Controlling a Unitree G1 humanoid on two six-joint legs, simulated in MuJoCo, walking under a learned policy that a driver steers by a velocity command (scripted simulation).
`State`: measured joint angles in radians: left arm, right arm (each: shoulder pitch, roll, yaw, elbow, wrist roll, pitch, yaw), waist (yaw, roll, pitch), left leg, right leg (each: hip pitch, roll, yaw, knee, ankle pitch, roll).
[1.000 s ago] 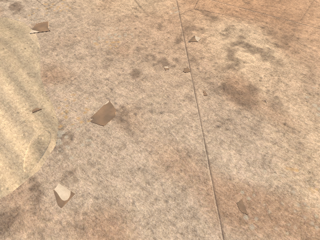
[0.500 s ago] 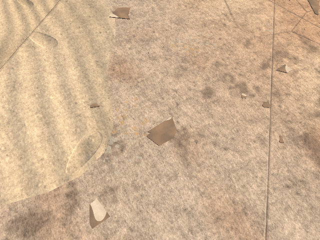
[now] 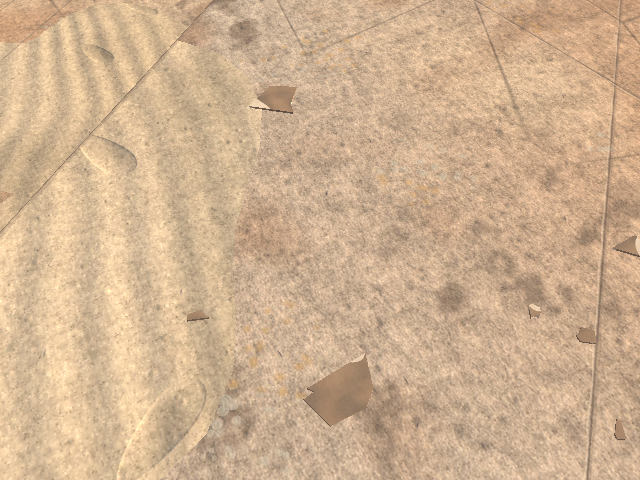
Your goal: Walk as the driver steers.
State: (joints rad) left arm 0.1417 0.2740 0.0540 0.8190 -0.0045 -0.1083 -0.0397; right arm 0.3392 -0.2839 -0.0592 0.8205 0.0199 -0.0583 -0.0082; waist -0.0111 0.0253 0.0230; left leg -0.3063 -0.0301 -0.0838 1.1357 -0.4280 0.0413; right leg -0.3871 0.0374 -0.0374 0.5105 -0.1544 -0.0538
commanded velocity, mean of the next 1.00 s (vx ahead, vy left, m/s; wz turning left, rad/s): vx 0.35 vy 0.00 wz -0.27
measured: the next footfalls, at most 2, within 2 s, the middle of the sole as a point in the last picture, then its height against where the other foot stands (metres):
left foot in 0.38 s outside the picture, level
right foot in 0.80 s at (423, 474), level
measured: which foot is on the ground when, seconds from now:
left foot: up 0.00-0.36, down 0.38-0.82, up 0.84-1.00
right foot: down 0.00-0.38, up 0.40-0.78, down 0.80-1.00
